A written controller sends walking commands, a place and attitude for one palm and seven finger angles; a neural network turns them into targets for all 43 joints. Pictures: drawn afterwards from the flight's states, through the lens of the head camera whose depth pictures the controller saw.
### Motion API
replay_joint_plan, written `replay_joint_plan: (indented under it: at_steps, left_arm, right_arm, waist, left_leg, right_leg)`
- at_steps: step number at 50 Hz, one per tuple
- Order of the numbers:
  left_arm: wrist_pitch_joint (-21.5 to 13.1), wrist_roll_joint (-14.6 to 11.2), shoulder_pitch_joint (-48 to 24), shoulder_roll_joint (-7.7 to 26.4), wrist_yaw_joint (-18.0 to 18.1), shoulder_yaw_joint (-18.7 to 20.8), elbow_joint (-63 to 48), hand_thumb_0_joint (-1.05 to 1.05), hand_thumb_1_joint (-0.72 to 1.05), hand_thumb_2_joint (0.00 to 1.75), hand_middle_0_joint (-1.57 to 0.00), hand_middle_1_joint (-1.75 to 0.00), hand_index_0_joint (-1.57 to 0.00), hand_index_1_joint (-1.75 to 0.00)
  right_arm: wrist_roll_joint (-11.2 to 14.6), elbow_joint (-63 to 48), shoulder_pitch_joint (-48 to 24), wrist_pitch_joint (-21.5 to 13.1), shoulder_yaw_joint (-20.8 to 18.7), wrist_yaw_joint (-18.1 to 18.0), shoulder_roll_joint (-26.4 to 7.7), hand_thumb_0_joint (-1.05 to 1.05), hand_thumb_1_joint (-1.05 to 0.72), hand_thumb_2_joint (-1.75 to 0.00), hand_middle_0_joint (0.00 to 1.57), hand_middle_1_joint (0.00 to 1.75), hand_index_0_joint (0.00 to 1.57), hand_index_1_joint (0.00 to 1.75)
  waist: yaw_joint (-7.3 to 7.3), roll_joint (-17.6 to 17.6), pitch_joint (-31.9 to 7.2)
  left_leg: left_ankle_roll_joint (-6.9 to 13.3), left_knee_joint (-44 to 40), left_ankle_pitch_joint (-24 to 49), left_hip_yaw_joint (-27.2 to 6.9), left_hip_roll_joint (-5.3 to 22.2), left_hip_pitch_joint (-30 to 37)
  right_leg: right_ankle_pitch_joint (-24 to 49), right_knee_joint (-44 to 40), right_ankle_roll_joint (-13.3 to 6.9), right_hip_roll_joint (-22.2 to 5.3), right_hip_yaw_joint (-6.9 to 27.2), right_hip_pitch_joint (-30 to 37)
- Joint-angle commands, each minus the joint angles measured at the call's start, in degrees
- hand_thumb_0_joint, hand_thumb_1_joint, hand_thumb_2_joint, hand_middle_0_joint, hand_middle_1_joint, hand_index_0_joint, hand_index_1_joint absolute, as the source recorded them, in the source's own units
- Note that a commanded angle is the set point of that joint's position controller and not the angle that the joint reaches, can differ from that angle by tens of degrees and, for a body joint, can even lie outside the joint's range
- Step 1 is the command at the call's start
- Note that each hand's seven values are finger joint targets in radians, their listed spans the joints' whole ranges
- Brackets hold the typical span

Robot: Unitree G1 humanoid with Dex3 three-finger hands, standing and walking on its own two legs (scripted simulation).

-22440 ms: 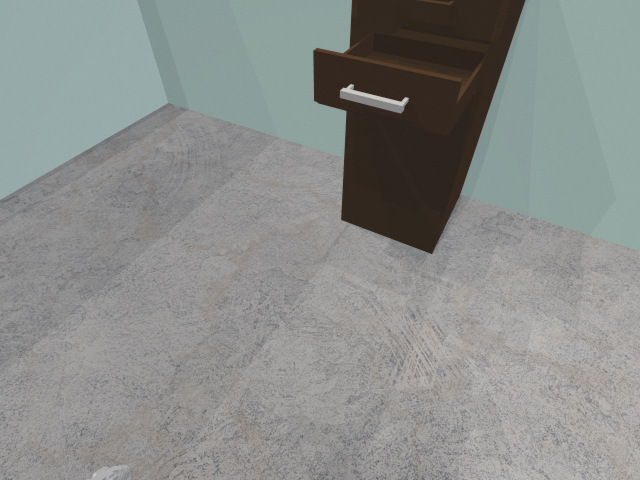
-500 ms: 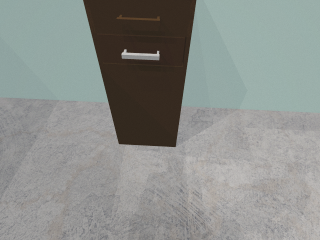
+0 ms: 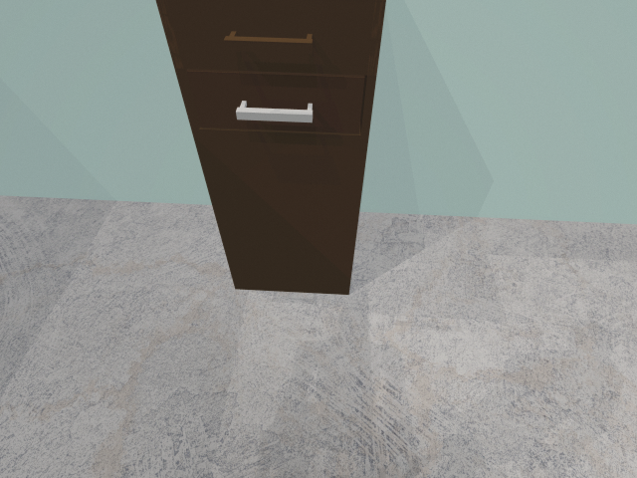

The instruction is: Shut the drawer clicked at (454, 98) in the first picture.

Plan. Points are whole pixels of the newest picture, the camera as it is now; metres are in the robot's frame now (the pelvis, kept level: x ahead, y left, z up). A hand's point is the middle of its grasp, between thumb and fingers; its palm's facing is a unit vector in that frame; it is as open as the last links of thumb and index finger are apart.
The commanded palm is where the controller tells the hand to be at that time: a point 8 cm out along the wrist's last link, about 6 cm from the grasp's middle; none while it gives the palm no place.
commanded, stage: look to check the result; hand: left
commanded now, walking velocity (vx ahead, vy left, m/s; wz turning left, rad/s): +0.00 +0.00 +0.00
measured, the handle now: (275, 110) +0.84 +0.14 +0.01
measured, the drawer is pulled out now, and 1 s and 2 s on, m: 0.00 0.00 0.00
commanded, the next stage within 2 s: stand and wait in 0.28 s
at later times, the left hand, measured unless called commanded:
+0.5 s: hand out of the picture -0.01 +0.15 -0.18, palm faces +0.05 -0.99 -0.16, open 7.4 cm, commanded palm none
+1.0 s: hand out of the picture -0.01 +0.15 -0.18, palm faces +0.05 -0.98 -0.17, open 7.4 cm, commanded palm none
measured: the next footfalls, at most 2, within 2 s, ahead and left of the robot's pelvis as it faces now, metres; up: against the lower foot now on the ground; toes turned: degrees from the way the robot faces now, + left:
none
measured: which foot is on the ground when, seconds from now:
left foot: down 0.00-1.00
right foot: down 0.00-1.00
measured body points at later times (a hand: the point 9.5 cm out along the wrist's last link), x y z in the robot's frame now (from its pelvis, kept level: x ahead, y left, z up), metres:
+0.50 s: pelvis +0.01 -0.01 +0.00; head +0.02 -0.01 +0.45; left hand -0.01 +0.20 -0.16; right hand -0.01 -0.21 -0.16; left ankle +0.04 +0.10 -0.74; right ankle -0.01 -0.11 -0.74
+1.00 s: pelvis +0.01 -0.01 +0.00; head +0.02 -0.01 +0.45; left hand -0.01 +0.20 -0.16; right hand +0.00 -0.22 -0.16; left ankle +0.04 +0.10 -0.74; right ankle -0.01 -0.11 -0.74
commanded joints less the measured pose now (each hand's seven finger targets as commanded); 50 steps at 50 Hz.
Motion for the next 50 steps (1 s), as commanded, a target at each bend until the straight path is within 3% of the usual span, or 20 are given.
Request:
replay_joint_plan:
  at_steps: [1,12,19,23,50]
  left_arm:
    - [-0.48,-0.07,4.91,4.72,0.19,0.64,-0.54,0.0,0.9,0.9,-0.2,-0.3,-0.2,-0.3]
    - [-0.61,-0.15,5.01,4.8,0.14,0.66,-0.5,0.0,0.9,0.9,-0.2,-0.3,-0.2,-0.3]
    - [-0.54,-0.13,4.84,4.97,0.14,0.75,-0.6,0.0,0.9,0.9,-0.2,-0.3,-0.2,-0.3]
    - [-0.69,-0.17,5.01,5.26,0.12,0.8,-0.69,0.0,0.9,0.9,-0.2,-0.3,-0.2,-0.3]
    - [-0.78,-0.13,3.94,6.37,-0.03,0.81,-0.82,0.0,0.9,0.9,-0.2,-0.3,-0.2,-0.3]
  right_arm:
    - [0.09,-0.49,4.95,-0.33,-0.76,-0.22,-4.11,0.0,-0.9,-0.9,0.2,0.3,0.2,0.3]
    - [0.13,-0.2,4.77,-0.7,-0.68,-0.4,-4.25,0.0,-0.9,-0.9,0.2,0.3,0.2,0.3]
    - [0.16,-0.02,5.08,-0.53,-0.69,-0.4,-4.14,0.0,-0.9,-0.9,0.2,0.3,0.2,0.3]
    - [0.28,-0.1,5.09,-0.7,-0.79,-0.45,-4.71,0.0,-0.9,-0.9,0.2,0.3,0.2,0.3]
    - [0.18,0.04,4.06,-0.77,-0.81,-0.43,-5.49,0.0,-0.9,-0.9,0.2,0.3,0.2,0.3]
  waist:
    - [-0.07,-1.02,3.41]
    - [0.11,0.36,2.14]
    - [0.11,-0.66,3.94]
    - [0.22,-0.59,2.3]
    - [0.1,-0.88,3.42]
  left_leg:
    - [0.66,-4.37,2.09,-5.96,5.57,2.29]
    - [0.66,-4.3,4.51,-5.85,5.74,3.32]
    - [0.51,-4.54,3.29,-5.74,5.71,2.4]
    - [0.59,-4.09,5.28,-5.76,5.76,3.53]
    - [0.47,-4.86,4.69,-5.74,5.87,3.7]
  right_leg:
    - [1.14,-6.71,-1.61,-5.45,5.63,-5.16]
    - [3.48,-6.67,-1.6,-5.38,5.65,-3.53]
    - [2.22,-7.29,-1.59,-5.36,5.33,-3.76]
    - [3.69,-7.06,-1.65,-5.37,5.43,-2.94]
    - [3.67,-7.88,-1.7,-5.56,5.48,-2.62]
